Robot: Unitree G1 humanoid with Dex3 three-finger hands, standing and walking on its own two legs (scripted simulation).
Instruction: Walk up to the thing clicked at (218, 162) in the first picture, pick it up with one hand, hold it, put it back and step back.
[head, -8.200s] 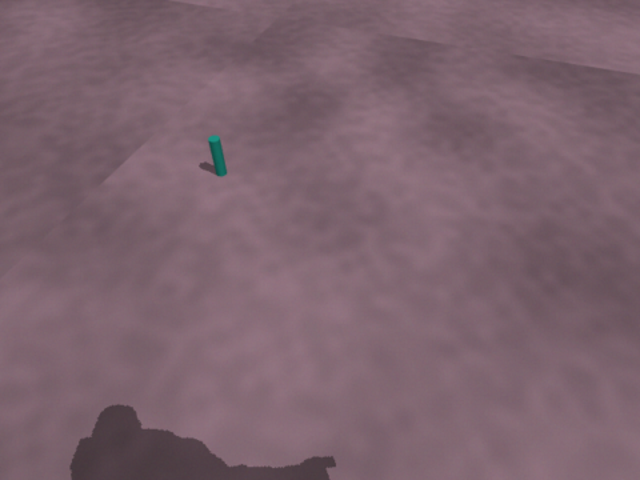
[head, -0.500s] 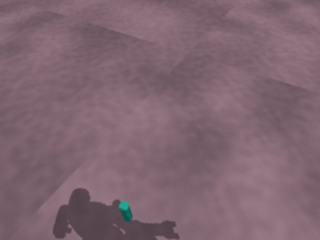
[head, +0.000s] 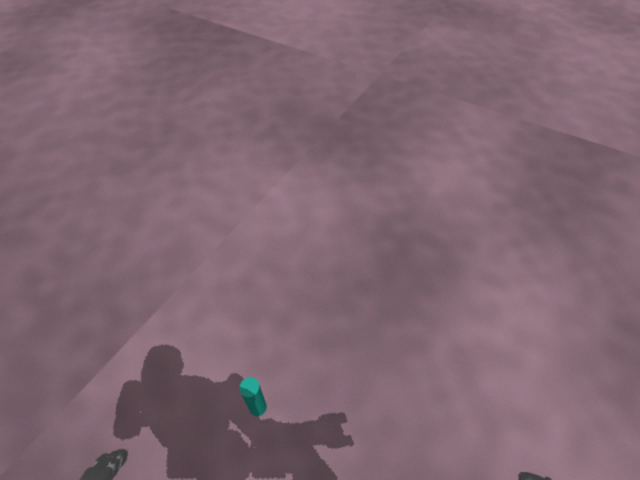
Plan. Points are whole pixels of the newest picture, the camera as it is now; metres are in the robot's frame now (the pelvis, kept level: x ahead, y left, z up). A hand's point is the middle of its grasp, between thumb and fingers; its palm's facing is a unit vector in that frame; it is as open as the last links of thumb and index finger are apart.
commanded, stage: go down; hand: left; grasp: from the side
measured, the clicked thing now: (254, 397) +0.40 +0.19 -0.68
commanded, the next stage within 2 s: none
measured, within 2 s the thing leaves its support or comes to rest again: neither
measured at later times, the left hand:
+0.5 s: hand (139, 470) +0.16 +0.26 -0.18, palm faces +0.04 -0.95 -0.32, open 16.7 cm
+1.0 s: hand out of the picture +0.15 +0.28 -0.20, palm faces +0.06 -0.95 -0.30, open 17.4 cm
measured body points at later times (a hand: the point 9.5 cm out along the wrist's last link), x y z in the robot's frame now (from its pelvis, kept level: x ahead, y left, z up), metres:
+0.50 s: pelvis +0.01 +0.01 -0.05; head +0.07 +0.02 +0.40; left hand +0.16 +0.31 -0.15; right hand +0.14 -0.25 -0.14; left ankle +0.01 +0.14 -0.74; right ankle +0.00 -0.13 -0.74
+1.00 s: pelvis +0.00 +0.01 -0.09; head +0.08 +0.02 +0.35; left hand +0.15 +0.33 -0.17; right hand +0.16 -0.25 -0.17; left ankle +0.01 +0.14 -0.74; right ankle +0.00 -0.13 -0.74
